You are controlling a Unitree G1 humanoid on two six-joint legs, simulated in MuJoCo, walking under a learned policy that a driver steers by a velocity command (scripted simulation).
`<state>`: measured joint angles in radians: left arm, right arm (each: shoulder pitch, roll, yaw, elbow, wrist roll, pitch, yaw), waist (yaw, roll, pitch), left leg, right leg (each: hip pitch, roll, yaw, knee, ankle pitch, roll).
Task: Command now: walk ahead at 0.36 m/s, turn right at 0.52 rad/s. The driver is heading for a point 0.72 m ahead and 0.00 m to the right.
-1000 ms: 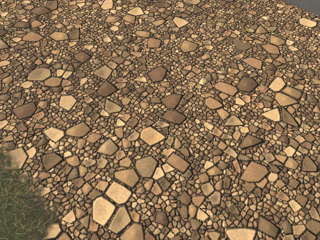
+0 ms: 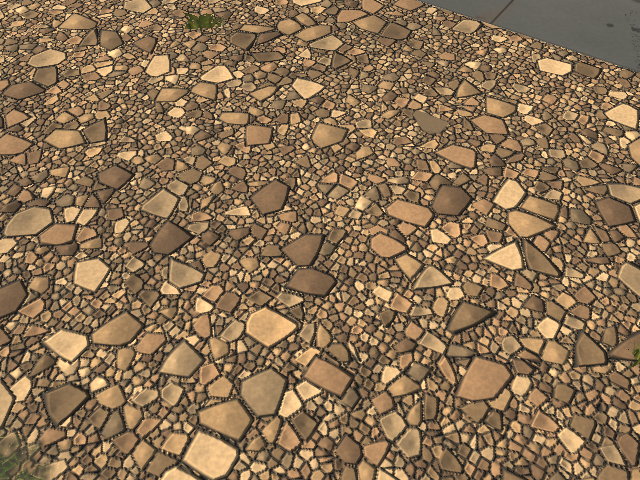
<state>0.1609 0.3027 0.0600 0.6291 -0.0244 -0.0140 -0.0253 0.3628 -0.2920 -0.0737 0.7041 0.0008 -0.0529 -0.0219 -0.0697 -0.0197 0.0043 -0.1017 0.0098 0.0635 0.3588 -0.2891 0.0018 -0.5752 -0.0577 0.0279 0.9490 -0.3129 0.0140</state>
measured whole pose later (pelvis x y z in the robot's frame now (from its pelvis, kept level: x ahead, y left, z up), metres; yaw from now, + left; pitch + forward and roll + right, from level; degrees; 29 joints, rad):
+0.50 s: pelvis +0.22 -0.10 +0.00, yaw -12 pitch +2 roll +0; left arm 0.35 0.28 0.03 0.73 -0.01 -0.07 0.00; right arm 0.11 -0.29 -0.04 0.68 0.01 -0.09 0.03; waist 0.06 0.05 0.03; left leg -0.68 0.08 -0.02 0.64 0.13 -0.02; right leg -0.01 0.09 0.05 0.26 -0.27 -0.09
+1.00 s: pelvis +0.53 -0.12 +0.00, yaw +3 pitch +2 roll +1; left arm 0.09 0.30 0.01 0.63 0.02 -0.10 0.00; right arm 0.33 -0.30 -0.05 0.72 0.02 -0.04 0.00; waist -0.07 -0.03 0.05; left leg -0.15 -0.13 -0.14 0.35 -0.22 0.07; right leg -0.65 -0.07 0.12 0.68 -0.02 0.08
